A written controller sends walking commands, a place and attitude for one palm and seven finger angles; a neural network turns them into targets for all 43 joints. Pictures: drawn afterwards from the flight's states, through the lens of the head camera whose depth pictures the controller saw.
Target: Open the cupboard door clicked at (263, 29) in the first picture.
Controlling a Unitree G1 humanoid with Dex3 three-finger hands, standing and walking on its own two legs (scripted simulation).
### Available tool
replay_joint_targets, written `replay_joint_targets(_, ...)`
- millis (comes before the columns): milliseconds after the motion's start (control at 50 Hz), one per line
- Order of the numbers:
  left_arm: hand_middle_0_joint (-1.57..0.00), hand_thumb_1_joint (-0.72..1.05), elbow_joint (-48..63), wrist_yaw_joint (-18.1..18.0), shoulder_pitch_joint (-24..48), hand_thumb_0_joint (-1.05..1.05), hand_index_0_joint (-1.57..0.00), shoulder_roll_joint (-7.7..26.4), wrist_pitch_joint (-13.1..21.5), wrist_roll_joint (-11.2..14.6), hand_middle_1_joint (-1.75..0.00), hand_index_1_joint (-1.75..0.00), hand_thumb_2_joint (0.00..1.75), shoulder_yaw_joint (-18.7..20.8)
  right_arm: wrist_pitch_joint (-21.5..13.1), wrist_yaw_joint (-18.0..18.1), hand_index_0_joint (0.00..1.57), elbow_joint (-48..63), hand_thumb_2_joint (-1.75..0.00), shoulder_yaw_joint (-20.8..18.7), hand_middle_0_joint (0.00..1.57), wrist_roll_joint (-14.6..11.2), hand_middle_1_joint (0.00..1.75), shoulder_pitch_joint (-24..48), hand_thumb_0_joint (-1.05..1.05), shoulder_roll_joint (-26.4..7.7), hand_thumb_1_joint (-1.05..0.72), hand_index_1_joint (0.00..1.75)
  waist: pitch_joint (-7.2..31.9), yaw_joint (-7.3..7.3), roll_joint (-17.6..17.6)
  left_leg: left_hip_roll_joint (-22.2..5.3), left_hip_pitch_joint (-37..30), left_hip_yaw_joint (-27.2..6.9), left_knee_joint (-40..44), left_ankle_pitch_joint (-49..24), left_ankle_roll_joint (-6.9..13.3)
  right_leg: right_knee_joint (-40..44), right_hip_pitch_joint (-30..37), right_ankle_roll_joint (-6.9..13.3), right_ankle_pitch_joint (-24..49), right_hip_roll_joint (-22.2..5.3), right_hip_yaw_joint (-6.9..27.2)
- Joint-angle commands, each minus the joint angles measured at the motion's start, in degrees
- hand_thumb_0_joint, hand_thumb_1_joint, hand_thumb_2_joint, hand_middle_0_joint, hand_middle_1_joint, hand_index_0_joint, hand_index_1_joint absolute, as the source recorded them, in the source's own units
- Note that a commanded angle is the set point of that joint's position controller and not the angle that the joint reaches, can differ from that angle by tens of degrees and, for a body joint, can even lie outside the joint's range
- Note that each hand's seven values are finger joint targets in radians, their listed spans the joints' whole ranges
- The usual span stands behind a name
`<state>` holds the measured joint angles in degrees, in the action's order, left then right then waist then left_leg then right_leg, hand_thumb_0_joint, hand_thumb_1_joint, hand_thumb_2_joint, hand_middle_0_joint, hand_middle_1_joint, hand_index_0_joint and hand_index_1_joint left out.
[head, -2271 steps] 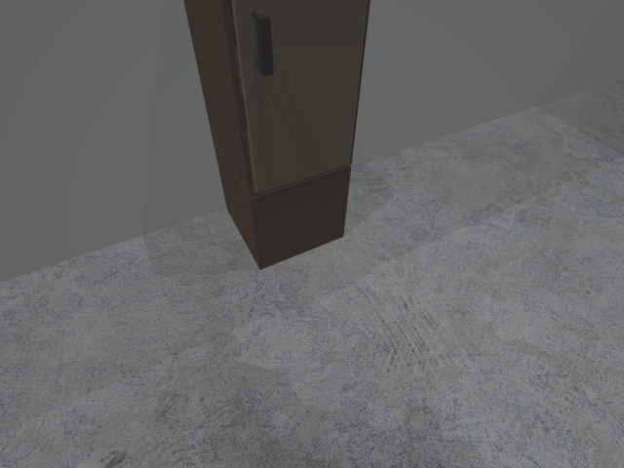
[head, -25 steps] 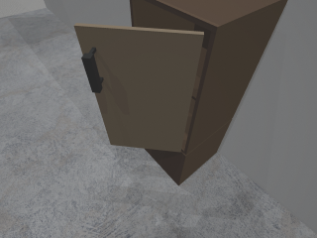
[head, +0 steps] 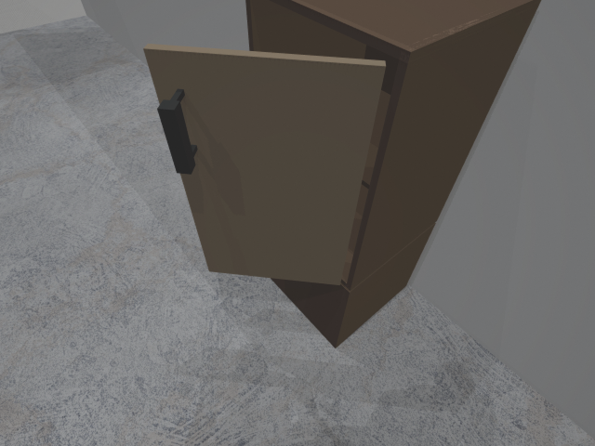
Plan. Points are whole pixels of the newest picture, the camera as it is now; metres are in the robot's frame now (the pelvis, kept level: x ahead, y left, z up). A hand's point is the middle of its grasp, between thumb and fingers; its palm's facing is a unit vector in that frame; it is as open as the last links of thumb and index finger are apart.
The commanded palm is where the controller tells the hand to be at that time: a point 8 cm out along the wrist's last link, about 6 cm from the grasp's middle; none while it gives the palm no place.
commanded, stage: look again from close up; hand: left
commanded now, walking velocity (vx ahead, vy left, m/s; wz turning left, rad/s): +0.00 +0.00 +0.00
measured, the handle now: (182, 131) +0.56 +0.23 +0.12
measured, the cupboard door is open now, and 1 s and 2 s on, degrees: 43 43 43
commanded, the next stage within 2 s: raise the hand with hooked fingers in 0.02 s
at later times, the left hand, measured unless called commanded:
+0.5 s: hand (161, 417) +0.16 +0.18 -0.02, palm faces -0.08 -1.00 -0.01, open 8.3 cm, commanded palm +0.13 +0.25 -0.02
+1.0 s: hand (93, 366) +0.19 +0.26 +0.04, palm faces +0.04 -1.00 -0.04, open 11.3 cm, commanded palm +0.16 +0.30 +0.05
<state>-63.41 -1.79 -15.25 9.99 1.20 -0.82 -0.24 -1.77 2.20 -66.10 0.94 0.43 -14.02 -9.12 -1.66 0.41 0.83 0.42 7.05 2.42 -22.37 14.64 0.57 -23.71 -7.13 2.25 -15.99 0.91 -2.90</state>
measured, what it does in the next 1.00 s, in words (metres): shifts its weight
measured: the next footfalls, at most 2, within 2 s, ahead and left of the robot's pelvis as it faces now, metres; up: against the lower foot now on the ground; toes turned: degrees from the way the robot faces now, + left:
none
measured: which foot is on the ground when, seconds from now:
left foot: down 0.00-1.00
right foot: down 0.00-1.00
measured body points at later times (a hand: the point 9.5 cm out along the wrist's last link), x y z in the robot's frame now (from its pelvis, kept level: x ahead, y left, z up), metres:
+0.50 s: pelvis -0.05 +0.00 -0.05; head -0.03 +0.01 +0.40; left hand +0.16 +0.24 -0.02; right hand +0.16 -0.26 -0.08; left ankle -0.03 +0.11 -0.74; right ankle -0.03 -0.09 -0.74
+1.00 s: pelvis -0.05 +0.02 -0.04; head -0.02 +0.03 +0.41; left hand +0.19 +0.31 +0.04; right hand +0.10 -0.21 -0.12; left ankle -0.03 +0.11 -0.74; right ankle -0.04 -0.09 -0.74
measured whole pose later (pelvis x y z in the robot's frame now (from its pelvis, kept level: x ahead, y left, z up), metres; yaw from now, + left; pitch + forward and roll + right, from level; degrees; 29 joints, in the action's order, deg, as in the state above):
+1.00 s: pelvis -0.05 +0.02 -0.04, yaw +0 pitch +6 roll -2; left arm -3.4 19.9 -14.6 18.3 12.0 20.4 18.8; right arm -13.5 4.3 -32.7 3.3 -2.3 -18.5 -13.0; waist 3.9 -0.9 -1.6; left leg -0.1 31.0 2.2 -46.9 22.2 2.5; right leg -44.5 -29.1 0.8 -21.6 0.4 -3.6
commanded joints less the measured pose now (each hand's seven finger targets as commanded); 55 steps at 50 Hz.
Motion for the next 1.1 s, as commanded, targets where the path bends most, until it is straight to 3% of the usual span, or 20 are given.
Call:
replay_joint_targets(0,-0.2,0.9,1.75,-0.3,-3.56,0.0,-0.2,6.36,0.67,0.21,-0.3,-0.3,0.9,0.97,-0.67,0.26,0.2,1.46,-0.9,-1.08,0.2,0.19,0.3,-2.8,0.0,-6.42,-0.9,0.3,-0.35,0.23,-0.3,-6.71,0.78,-5.28,2.8,-13.67,1.38,3.46,-0.79,0.64,15.24,-7.47,6.39)
replay_joint_targets(80,-0.2,0.9,1.57,-0.36,-3.76,0.0,-0.2,6.17,0.67,0.15,-0.3,-0.3,0.9,1.02,-0.73,0.31,0.2,1.3,-0.9,-1.05,0.2,0.14,0.3,-3.21,0.0,-6.08,-0.9,0.3,-0.45,0.24,-0.22,-6.73,1.01,-5.3,2.82,-14.26,1.49,3.38,-0.44,0.62,15.48,-7.41,6.21)
replay_joint_targets(100,-0.2,0.9,-0.59,-2.95,-8.95,0.0,-0.2,5.27,2.06,-0.54,-0.3,-0.3,0.9,0.88,-0.88,-0.32,0.2,5.6,-0.9,-1.18,0.2,-0.38,0.3,1.87,0.0,-6.52,-0.9,0.3,-2.98,1.74,-1.66,-6.18,5.92,-1.75,-11.23,-17.67,-0.33,2.44,-2.88,-2.67,43.43,-11.11,9.58)
replay_joint_targets(120,-0.2,0.88,87.66,-1.45,32.14,0.0,-0.2,19.09,13.95,12.48,-0.32,-0.32,0.89,7.33,-9.14,1.96,0.2,25.35,-0.9,-2.58,0.2,-3.36,0.3,-1.54,0.0,-16.31,-0.9,0.3,25.22,-5.55,-12.69,-0.23,-10.42,-3.12,-2.07,-23.23,1.17,-2.39,3.14,-0.79,34.22,-5.45,5.29)
replay_joint_targets(140,-0.2,0.85,73.45,-3.37,9.11,0.0,-0.2,15.37,10.56,7.62,-0.33,-0.33,0.88,8.09,-14.07,3.55,0.2,22.89,-0.9,-0.74,0.2,-2.21,0.3,3.66,0.0,-10.62,-0.9,0.3,24.46,0.57,-22.18,-2.45,-13.96,-1.55,-1.65,-34.3,1.65,-4.69,0.71,0.81,19.99,-2.14,3.5)
replay_joint_targets(160,-0.21,0.83,70.18,-6.11,7.54,0.0,-0.21,11.01,7.67,8.57,-0.34,-0.34,0.87,5.27,-15.51,3.49,0.2,19.91,-0.9,-1.85,0.2,-2.56,0.3,2.79,0.0,-10.46,-0.9,0.3,19.25,-1.62,-19.75,-2.91,-8.09,-2.18,-2.61,-28.02,-0.29,-4.53,-4.09,0.09,9.46,-1.86,0.26)
replay_joint_targets(180,-0.21,0.81,55.1,-4.99,-8.78,0.0,-0.21,-3.18,2.36,9.42,-0.36,-0.36,0.86,-1.43,-15.0,2.87,0.2,19.44,-0.9,-2.14,0.2,-3.24,0.3,0.77,0.0,-7.98,-0.9,0.3,10.67,-2.69,-8.24,-3.82,-2.69,-3.39,-1.95,-22.94,0.32,-3.91,-7.98,-0.85,7.7,-1.72,-1.61)
replay_joint_targets(200,-0.21,0.78,67.33,-3.33,1.89,0.0,-0.21,-0.82,4.66,12.17,-0.37,-0.37,0.85,0.06,-15.2,2.58,0.2,24.94,-0.9,-2.57,0.2,-3.9,0.3,2.6,0.0,-10.94,-0.9,0.3,3.45,-2.66,-3.45,-2.97,3.05,-5.17,-2.41,-16.1,0.36,-3.44,-8.95,-1.08,8.74,-1.82,-2.13)
replay_joint_targets(240,-0.21,0.74,63.79,-0.58,0.82,0.0,-0.21,3.87,10.82,11.55,-0.4,-0.4,0.83,4.67,-16.48,2.84,0.2,27.6,-0.9,-3.77,0.2,-2.1,0.3,3.36,0.0,-12.87,-0.9,0.3,1.56,-4.15,8.34,-1.19,8.44,-4.73,-6.64,-7.47,1.17,-3.33,-15.6,-1.61,3.66,-1.22,-2.25)
replay_joint_targets(300,-0.22,0.67,47.59,7.26,-13.39,0.0,-0.22,1.07,19.91,12.94,-0.45,-0.45,0.8,8.13,-16.2,1.29,0.2,32.05,-0.9,-4.54,0.2,-1.03,0.3,5.04,0.0,-12.21,-0.9,0.3,-0.71,0.61,18.28,0.42,20.98,-3.55,-13.79,-1.22,0.18,-9.71,-23.17,-1.79,-2.54,-0.87,-1.38)
replay_joint_targets(340,-0.22,0.62,47.81,15.31,-19.7,0.0,-0.22,1.77,27.02,15.25,-0.48,-0.48,0.78,9.97,-16.09,-0.27,0.2,35.78,-0.9,-5.39,0.2,-1.06,0.3,6.85,0.0,-12.44,-0.9,0.3,3.92,3.0,17.32,1.42,26.55,-2.16,-18.33,-0.28,-0.62,-14.29,-21.86,-1.57,0.67,-1.44,0.73)
replay_joint_targets(380,-0.22,0.57,46.59,23.83,-18.8,0.0,-0.22,7.0,30.73,16.89,-0.51,-0.51,0.76,14.27,-15.59,-1.75,0.2,39.81,-0.9,-5.73,0.2,-1.78,0.3,7.58,0.0,-13.78,-0.9,0.3,8.09,3.23,7.82,2.67,28.05,-1.04,-22.01,-1.32,-1.3,-17.59,-19.03,-0.52,5.74,-2.97,3.12)
replay_joint_targets(460,-0.23,0.48,61.26,26.92,-6.59,0.0,-0.23,13.66,27.42,20.02,-0.57,-0.57,0.72,19.6,-14.03,-0.42,0.2,46.33,-0.9,-5.15,0.2,-2.61,0.3,8.65,0.0,-13.46,-0.9,0.3,15.14,3.4,-1.89,2.78,29.54,0.36,-24.68,2.41,0.08,-17.51,-20.34,-1.08,-4.52,-3.02,6.7)
replay_joint_targets(540,-0.24,0.39,78.89,20.92,9.13,0.0,-0.24,12.77,30.04,20.26,-0.63,-0.63,0.68,18.11,-14.1,1.2,0.2,46.09,-0.9,-4.35,0.2,-2.09,0.3,4.67,0.0,-11.35,-0.9,0.3,18.45,-0.92,-7.69,0.48,24.02,-2.29,-25.61,3.19,1.26,-17.55,-24.53,-0.98,-8.55,-1.31,6.13)
replay_joint_targets(660,-0.25,0.25,76.56,21.51,13.18,0.0,-0.25,11.62,30.17,16.92,-0.72,-0.72,0.62,9.44,-15.99,2.65,0.2,41.16,-0.9,-2.47,0.2,-2.23,0.3,2.27,0.0,-13.53,-0.9,0.3,12.77,-5.51,-8.55,-1.02,21.75,-6.36,-24.61,4.13,1.78,-19.44,-29.74,-0.39,-4.96,0.63,1.92)
replay_joint_targets(720,-0.25,0.18,66.81,24.88,7.57,0.0,-0.25,15.8,22.12,16.88,-0.76,-0.76,0.59,13.86,-15.59,3.22,0.2,40.85,-0.9,-2.45,0.2,-3.25,0.3,2.41,0.0,-14.03,-0.9,0.3,11.98,-3.44,-3.96,-0.83,24.2,-5.87,-22.35,4.92,1.6,-15.67,-25.45,-0.95,-6.34,-0.15,2.81)
replay_joint_targets(780,-0.26,0.11,63.97,26.59,2.19,0.0,-0.26,17.52,13.27,19.5,-0.81,-0.81,0.56,19.06,-14.58,3.36,0.2,43.4,-0.9,-2.12,0.2,-3.69,0.3,4.35,0.0,-13.56,-0.9,0.3,15.84,0.89,-1.04,-0.27,22.83,-5.19,-19.45,0.84,1.27,-14.74,-18.65,-1.19,-1.97,-0.65,1.71)
replay_joint_targets(860,-0.26,0.01,69.16,23.47,3.36,0.0,-0.26,20.35,11.21,24.39,-0.87,-0.87,0.52,27.33,-14.26,3.27,0.2,44.9,-0.9,-1.18,0.2,-2.99,0.3,6.11,0.0,-12.15,-0.9,0.3,17.26,3.87,0.59,-0.27,21.32,-5.23,-17.25,-4.06,0.58,-15.1,-13.59,-1.02,2.65,-0.01,0.21)
replay_joint_targets(980,-0.27,-0.13,74.1,21.83,9.47,0.0,-0.27,16.95,17.39,21.38,-0.96,-0.96,0.46,21.42,-16.52,2.06,0.2,42.39,-0.9,-1.57,0.2,-2.69,0.3,2.29,0.0,-12.92,-0.9,0.3,14.75,-0.23,-4.77,-1.15,16.03,-4.85,-16.18,-5.85,0.46,-15.08,-18.1,-0.8,4.58,0.73,-0.73)
replay_joint_targets(1080,-0.28,-0.24,69.98,25.87,15.59,0.0,-0.28,19.72,13.56,20.42,-1.03,-1.03,0.41,20.51,-17.26,3.46,0.2,40.65,-0.9,-1.93,0.2,-3.66,0.3,1.95,0.0,-14.44,-0.9,0.3,12.88,-1.33,-4.49,-1.36,14.21,-6.2,-13.91,-1.61,0.87,-12.24,-18.03,-0.9,1.05,0.31,-0.61)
